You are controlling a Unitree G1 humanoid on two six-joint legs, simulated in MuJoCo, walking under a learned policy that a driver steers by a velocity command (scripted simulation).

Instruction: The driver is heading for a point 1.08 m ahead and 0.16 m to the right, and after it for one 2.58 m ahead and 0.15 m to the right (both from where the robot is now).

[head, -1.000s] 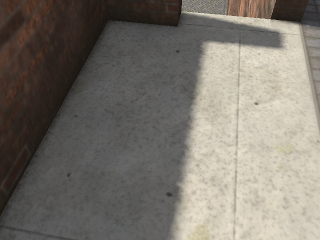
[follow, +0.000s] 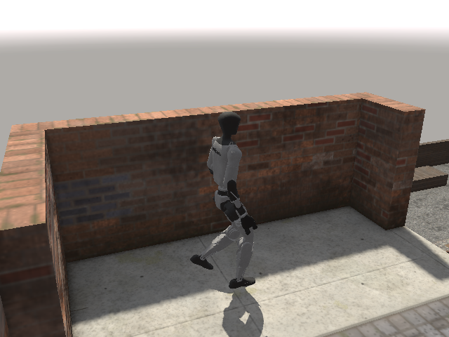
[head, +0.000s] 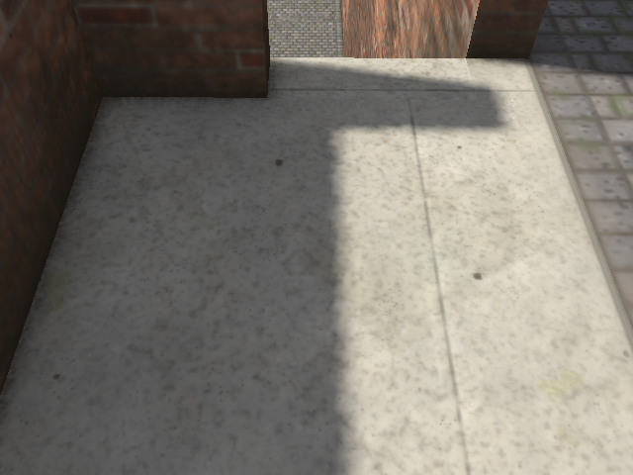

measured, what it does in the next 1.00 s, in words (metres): walks ahead, turning right: left foot, then right foot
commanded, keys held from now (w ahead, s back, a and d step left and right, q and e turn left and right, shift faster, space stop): w+e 0.40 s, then w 0.60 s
